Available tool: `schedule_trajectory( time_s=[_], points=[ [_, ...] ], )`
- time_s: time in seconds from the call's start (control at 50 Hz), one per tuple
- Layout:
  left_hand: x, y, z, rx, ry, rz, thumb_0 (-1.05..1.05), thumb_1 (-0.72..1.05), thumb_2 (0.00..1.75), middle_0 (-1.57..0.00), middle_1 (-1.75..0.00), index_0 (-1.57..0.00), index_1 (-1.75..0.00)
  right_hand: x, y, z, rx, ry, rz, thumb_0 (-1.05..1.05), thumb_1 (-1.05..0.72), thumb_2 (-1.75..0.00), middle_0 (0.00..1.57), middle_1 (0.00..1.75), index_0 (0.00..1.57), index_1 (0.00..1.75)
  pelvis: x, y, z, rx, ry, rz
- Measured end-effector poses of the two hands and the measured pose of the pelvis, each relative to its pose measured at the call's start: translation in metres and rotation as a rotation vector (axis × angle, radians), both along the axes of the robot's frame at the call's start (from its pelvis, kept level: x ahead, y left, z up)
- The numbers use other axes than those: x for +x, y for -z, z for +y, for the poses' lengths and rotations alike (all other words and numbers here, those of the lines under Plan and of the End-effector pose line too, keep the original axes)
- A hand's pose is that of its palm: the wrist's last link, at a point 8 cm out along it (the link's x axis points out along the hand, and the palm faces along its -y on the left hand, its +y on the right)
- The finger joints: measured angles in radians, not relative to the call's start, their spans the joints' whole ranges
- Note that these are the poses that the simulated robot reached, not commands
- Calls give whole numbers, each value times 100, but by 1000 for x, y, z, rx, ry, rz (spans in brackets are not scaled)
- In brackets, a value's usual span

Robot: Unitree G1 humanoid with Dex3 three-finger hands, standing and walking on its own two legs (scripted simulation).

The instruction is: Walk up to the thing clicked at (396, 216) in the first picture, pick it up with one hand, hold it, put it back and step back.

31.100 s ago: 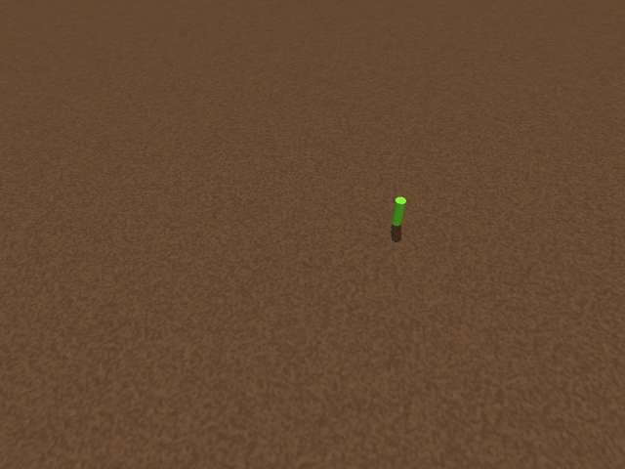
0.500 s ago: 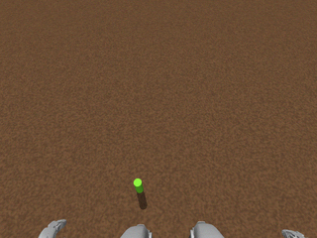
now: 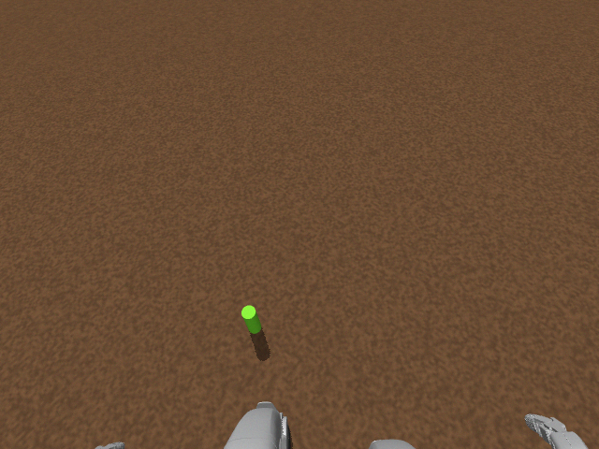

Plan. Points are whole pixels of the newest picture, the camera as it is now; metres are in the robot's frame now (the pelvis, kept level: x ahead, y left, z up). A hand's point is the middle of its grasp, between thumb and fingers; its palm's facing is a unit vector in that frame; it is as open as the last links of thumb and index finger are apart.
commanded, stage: step back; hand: left
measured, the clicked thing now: (251, 320) +0.54 +0.21 -0.68
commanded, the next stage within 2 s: none
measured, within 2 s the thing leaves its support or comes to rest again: neither
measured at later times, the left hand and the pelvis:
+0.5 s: hand out of the picture -0.05 +0.27 -0.14, palm faces +0.06 -0.93 -0.37, open 7.4 cm; pelvis -0.14 -0.01 +0.01, yaw +3 degrees
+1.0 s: hand out of the picture -0.22 +0.25 -0.13, palm faces +0.09 -0.90 -0.42, open 7.4 cm; pelvis -0.32 -0.04 +0.00, yaw +7 degrees
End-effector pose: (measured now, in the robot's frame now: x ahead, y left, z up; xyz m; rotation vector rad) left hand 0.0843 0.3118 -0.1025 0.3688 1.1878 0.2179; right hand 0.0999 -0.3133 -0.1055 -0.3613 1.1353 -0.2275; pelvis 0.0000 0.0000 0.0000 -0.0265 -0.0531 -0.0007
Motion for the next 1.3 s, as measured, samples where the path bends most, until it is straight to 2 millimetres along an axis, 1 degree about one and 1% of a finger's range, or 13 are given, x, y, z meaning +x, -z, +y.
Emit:
schedule_trajectory(
  time_s=[0.08, 0.16, 0.32, 0.4, 0.5, 0.64, 0.72, 0.78, 0.9, 0.98, 1.04, 1.18, 1.3],
  points=[
    [-33, -15, -9, 2, -31, -1, 1, 91, 90, -20, -30, -20, -30, -23, -6, -7, 9, 6, 17, 0, -90, -90, 21, 30, 21, 30, -18, -11, -3, 43, -3, 4],
    [-47, -21, -8, 14, -39, -40, 1, 90, 90, -20, -30, -20, -30, -52, -9, -9, -3, -20, 55, 0, -90, -90, 21, 30, 21, 30, -38, -14, -4, 46, -32, 18],
    [-74, -4, 7, -12, -57, -129, 1, 91, 90, -20, -30, -20, -30, -100, -8, 7, -34, -89, 110, 0, -90, -90, 21, 30, 21, 30, -91, -3, 4, 49, -86, 5],
    [-102, -4, 6, -24, -77, -96, 1, 91, 90, -20, -30, -20, -30, -116, -20, 13, -25, -100, 74, 0, -90, -90, 21, 30, 21, 30, -114, -12, 1, 16, -83, 8],
    [-146, -4, 0, -22, -68, -56, 1, 91, 90, -20, -30, -20, -30, -126, -29, 9, -28, -100, -4, 0, -90, -90, 21, 30, 21, 30, -145, -15, -7, 6, -49, 14],
    [-213, 3, -20, 7, -44, 1, 1, 91, 90, -20, -30, -20, -30, -155, -15, -18, -10, -101, -90, 0, -90, -90, 21, 30, 21, 30, -198, 0, -30, 15, -1, 12],
    [-260, -5, -37, 8, -57, 23, 1, 91, 90, -20, -30, -20, -30, -189, -7, -34, 2, -69, -51, 0, -90, -90, 21, 30, 21, 30, -226, -3, -41, 18, -19, 3],
    [-286, -15, -42, 20, -81, 36, 1, 91, 90, -20, -30, -20, -30, -219, -7, -40, 9, -64, -7, 0, -90, -90, 21, 30, 21, 30, -242, -10, -43, 48, -34, 14],
    [-305, -22, -35, 52, -84, -31, 1, 90, 90, -20, -30, -20, -30, -283, -1, -44, -13, -88, 111, 0, -90, -90, 21, 30, 21, 30, -279, -10, -43, 50, -86, 31],
    [-318, -10, -23, 44, -90, -90, 1, 90, 90, -20, -30, -20, -30, -315, 4, -35, -29, -114, 145, 0, -90, -90, 21, 30, 21, 30, -310, 0, -38, 53, -128, 24],
    [-334, -6, -23, 30, -99, -87, 1, 91, 90, -20, -30, -20, -30, -335, 0, -26, -14, -126, 140, 0, -90, -90, 21, 30, 21, 30, -332, -3, -37, 53, -121, 8],
    [-384, -8, -38, 0, -98, -59, 1, 91, 90, -20, -30, -20, -30, -354, -17, -28, -10, -135, 38, 0, -90, -90, 21, 30, 21, 30, -376, -12, -49, 15, -85, 19],
    [-441, -2, -59, 14, -66, -5, 1, 91, 90, -20, -30, -20, -30, -370, -8, -52, 4, -122, -58, 0, -90, -90, 21, 30, 21, 30, -415, -2, -67, 0, -37, 11]
  ],
)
